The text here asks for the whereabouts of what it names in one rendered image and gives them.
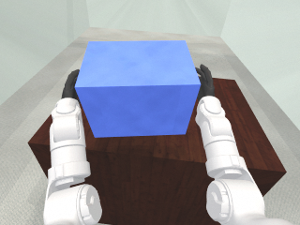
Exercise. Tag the robot right hand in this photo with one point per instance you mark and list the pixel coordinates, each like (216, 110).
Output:
(207, 88)

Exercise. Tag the right robot upper arm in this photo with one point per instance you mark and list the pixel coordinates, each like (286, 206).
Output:
(237, 202)

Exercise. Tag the left robot forearm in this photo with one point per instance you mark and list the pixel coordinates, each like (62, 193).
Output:
(69, 165)

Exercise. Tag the right robot forearm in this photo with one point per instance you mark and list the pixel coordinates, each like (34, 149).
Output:
(223, 159)

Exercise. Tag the carton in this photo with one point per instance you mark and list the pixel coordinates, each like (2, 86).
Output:
(137, 88)

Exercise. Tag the pedestal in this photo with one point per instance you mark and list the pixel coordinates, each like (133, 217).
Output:
(162, 179)

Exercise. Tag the left robot upper arm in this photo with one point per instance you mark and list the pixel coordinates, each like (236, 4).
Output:
(78, 205)

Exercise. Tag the robot left hand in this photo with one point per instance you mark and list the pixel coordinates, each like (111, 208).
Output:
(69, 90)

